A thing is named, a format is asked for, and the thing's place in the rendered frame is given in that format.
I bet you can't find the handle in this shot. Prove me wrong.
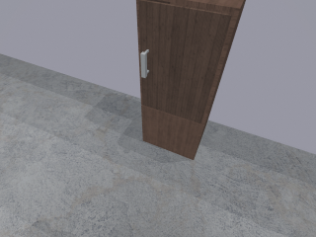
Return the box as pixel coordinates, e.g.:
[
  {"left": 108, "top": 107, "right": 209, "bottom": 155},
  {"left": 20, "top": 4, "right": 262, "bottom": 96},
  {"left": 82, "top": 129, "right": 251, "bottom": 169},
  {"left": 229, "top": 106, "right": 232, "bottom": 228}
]
[{"left": 140, "top": 49, "right": 149, "bottom": 78}]

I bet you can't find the cupboard door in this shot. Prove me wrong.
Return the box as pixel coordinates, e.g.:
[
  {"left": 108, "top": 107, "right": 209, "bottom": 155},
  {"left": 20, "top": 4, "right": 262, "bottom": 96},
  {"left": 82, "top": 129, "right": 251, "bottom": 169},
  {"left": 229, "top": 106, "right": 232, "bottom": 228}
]
[{"left": 138, "top": 0, "right": 232, "bottom": 123}]

